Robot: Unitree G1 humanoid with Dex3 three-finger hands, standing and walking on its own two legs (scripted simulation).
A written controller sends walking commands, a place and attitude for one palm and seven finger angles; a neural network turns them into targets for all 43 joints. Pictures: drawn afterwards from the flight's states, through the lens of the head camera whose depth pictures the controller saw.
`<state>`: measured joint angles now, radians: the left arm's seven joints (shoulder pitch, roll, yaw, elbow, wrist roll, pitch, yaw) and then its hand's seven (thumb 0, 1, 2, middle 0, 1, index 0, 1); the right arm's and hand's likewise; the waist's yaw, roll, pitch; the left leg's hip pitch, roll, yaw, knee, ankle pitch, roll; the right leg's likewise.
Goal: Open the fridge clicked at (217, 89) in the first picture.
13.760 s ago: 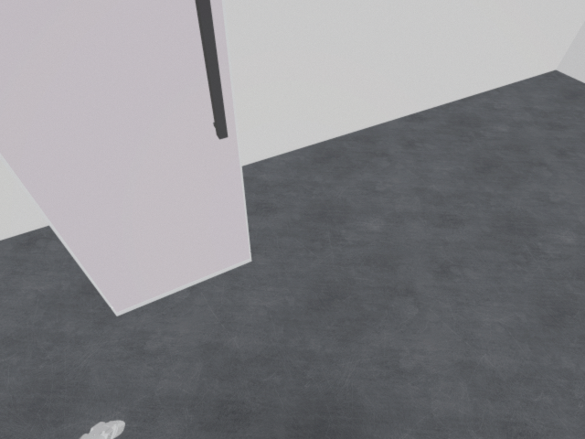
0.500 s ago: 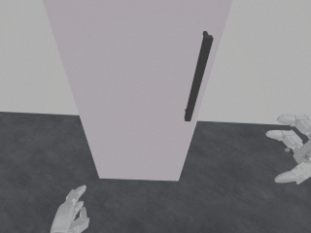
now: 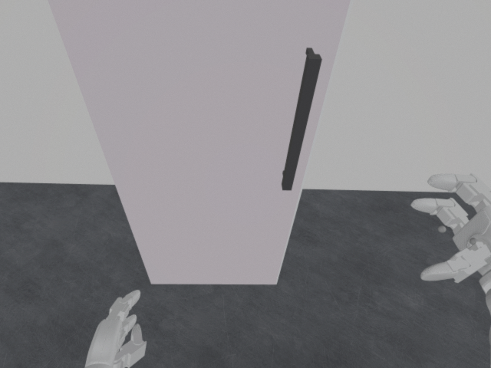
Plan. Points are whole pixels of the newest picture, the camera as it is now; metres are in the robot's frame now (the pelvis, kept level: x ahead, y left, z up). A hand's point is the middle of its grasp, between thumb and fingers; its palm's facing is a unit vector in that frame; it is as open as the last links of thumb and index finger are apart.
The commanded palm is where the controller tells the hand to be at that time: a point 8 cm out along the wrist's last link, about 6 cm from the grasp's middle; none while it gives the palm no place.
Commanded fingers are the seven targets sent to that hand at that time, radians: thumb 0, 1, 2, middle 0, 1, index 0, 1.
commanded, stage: move the hooked fingers beside the handle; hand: right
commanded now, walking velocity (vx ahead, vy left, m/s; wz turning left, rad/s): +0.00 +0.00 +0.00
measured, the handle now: (296, 128) +0.57 -0.10 +0.11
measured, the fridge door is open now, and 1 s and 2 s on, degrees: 0 0 0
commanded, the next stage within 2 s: none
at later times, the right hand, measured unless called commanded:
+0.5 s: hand (391, 189) +0.36 -0.23 +0.14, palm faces +0.01 +1.00 +0.00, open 14.0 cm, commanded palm +0.34 -0.28 +0.15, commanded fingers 0.00 0.50 -0.30 0.30 1.20 0.30 1.20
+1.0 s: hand (364, 160) +0.42 -0.20 +0.15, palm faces +0.00 +1.00 +0.02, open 14.0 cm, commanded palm +0.41 -0.25 +0.14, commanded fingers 0.00 0.50 -0.30 0.30 1.20 0.30 1.20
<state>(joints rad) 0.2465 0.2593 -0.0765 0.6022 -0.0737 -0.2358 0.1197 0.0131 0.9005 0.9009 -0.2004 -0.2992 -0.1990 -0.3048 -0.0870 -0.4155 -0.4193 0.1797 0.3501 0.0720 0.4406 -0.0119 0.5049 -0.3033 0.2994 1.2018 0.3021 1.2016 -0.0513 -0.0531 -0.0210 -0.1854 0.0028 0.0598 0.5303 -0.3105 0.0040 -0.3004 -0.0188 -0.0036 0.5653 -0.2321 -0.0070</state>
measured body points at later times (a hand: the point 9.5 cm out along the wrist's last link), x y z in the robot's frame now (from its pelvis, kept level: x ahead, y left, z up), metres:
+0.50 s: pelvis +0.01 +0.00 +0.00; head +0.00 +0.01 +0.45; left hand +0.15 +0.25 -0.09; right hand +0.36 -0.28 +0.15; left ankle -0.01 +0.12 -0.73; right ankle +0.05 -0.11 -0.73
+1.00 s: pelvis +0.01 +0.01 +0.00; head +0.02 +0.02 +0.45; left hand +0.12 +0.27 -0.11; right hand +0.42 -0.25 +0.15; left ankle -0.01 +0.12 -0.73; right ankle +0.05 -0.11 -0.73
